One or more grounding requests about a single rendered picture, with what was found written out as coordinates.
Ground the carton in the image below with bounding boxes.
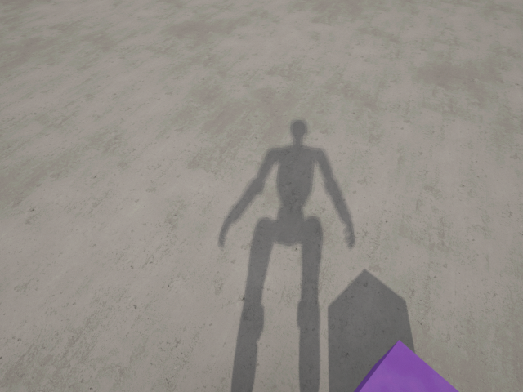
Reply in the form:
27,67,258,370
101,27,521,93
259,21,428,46
354,340,459,392

